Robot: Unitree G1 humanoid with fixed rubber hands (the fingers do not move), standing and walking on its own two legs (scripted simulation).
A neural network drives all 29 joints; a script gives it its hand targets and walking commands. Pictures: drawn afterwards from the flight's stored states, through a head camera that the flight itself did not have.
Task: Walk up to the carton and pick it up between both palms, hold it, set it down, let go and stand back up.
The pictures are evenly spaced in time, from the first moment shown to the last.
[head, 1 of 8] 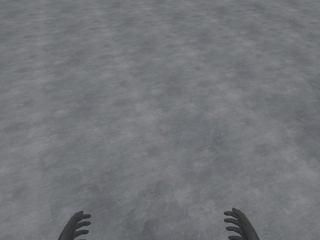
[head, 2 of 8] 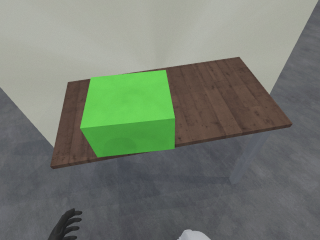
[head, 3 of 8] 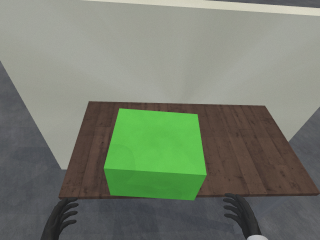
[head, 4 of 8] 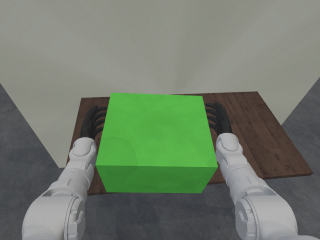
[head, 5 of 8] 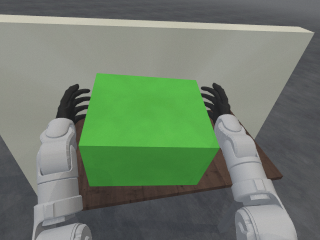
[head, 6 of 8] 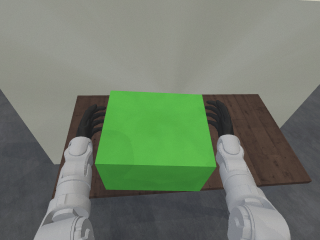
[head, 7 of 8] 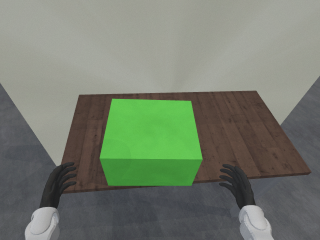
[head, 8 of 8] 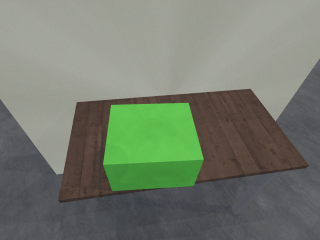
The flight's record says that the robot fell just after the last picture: no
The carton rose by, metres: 0.22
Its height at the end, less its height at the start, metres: +0.00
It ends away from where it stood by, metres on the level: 0.01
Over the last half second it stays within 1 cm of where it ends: yes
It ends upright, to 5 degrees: yes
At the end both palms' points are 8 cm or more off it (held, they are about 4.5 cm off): yes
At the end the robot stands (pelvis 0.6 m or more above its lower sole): yes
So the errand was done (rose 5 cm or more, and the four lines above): yes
